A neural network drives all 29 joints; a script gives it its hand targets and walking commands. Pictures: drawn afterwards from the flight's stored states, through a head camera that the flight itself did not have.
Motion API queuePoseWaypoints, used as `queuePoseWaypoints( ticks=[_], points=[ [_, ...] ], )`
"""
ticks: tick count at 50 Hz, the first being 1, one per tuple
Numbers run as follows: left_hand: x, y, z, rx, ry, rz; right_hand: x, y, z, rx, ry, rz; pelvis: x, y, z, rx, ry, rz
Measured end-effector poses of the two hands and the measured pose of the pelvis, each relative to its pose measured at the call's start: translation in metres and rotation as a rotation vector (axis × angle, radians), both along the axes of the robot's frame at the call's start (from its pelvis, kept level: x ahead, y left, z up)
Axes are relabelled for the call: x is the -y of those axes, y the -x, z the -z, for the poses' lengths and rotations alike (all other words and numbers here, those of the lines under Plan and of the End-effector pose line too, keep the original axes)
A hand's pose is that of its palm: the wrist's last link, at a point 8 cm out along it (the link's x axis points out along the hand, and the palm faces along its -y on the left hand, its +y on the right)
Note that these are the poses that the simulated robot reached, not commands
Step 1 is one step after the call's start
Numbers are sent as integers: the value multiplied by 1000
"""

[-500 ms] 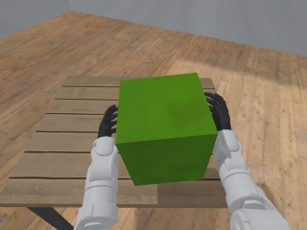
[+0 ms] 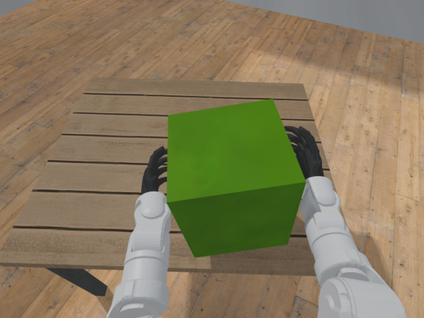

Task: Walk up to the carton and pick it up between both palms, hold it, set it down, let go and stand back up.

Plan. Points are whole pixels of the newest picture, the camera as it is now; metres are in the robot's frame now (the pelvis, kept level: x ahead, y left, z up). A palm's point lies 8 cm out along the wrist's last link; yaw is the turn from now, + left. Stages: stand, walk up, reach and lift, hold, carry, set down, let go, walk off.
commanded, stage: set down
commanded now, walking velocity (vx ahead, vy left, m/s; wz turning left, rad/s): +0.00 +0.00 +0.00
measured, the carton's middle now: (231, 183) +0.40 +0.00 +0.00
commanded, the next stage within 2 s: none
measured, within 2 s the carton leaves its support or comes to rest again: neither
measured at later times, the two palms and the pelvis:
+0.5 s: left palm (164, 191) +0.37 +0.14 -0.01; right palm (303, 171) +0.43 -0.15 +0.02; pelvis +0.02 -0.01 +0.00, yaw +0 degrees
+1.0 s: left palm (160, 194) +0.37 +0.15 -0.01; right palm (300, 170) +0.43 -0.14 +0.02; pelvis +0.01 -0.01 +0.00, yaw +1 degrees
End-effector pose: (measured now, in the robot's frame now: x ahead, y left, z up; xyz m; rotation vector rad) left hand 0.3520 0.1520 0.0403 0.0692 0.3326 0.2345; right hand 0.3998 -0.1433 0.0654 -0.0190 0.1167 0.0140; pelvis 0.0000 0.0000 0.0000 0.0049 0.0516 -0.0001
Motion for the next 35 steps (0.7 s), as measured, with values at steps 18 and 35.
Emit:
queuePoseWaypoints(
  ticks=[18, 35],
  points=[
    [5, -20, 40, -17, 34, -30, 3, -27, 37, -30, 18, -25, 6, -15, 2, -178, -4, -2],
    [9, -19, 53, 37, 46, -65, 6, -33, 48, -7, 36, -53, 16, -14, 4, -250, -6, -13]
  ],
)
